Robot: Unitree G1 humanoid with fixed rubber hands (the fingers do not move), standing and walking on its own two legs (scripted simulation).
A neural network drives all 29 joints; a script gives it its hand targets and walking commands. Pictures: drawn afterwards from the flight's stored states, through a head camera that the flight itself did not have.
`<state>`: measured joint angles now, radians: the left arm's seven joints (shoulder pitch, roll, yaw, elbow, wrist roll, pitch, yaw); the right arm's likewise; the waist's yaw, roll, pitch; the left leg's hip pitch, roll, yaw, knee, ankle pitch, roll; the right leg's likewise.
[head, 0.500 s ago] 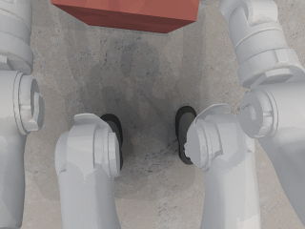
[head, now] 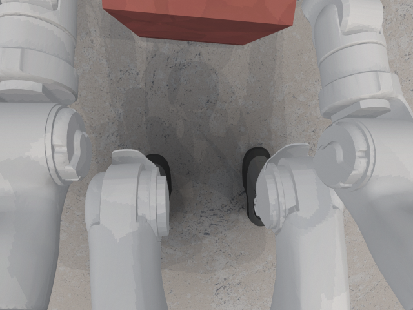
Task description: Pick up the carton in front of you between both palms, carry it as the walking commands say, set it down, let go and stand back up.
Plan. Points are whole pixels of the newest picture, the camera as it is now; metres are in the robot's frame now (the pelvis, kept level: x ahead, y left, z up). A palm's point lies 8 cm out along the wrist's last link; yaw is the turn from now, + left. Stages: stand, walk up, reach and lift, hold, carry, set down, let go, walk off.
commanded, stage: reach and lift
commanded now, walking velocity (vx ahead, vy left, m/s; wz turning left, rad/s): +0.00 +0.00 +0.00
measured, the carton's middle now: out of the picture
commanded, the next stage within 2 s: none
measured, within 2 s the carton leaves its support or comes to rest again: leaves its support in 0.08 s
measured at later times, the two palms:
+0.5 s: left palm out of the picture +0.51 +0.19 +0.03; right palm out of the picture +0.51 -0.11 +0.03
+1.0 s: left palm out of the picture +0.47 +0.18 +0.16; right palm out of the picture +0.48 -0.12 +0.17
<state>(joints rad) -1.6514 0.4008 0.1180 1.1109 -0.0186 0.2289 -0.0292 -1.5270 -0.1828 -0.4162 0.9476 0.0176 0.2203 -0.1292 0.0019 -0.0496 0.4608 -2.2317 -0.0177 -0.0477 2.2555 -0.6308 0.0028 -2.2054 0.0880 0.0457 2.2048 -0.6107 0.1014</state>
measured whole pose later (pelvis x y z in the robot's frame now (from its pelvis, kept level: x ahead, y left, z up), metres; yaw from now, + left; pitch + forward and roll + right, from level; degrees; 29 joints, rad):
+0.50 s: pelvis -0.02 -0.01 +0.10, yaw +3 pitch +43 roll -3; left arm -1.31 0.14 0.45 0.91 0.29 0.37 -0.01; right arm -1.20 0.05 -0.63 0.70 -0.26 0.37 -0.10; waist -0.01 -0.02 -0.06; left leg -2.13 -0.10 -0.10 1.85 -0.48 -0.06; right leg -2.10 0.12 0.08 1.83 -0.50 0.10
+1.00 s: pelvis +0.02 -0.01 +0.21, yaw +5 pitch +39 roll -2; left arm -0.92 0.00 0.40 0.68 0.24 0.40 0.01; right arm -0.85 0.10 -0.51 0.59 -0.21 0.38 -0.08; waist -0.01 -0.02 -0.22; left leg -1.70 -0.10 -0.12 1.50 -0.48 -0.05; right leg -1.68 0.10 0.10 1.49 -0.49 0.07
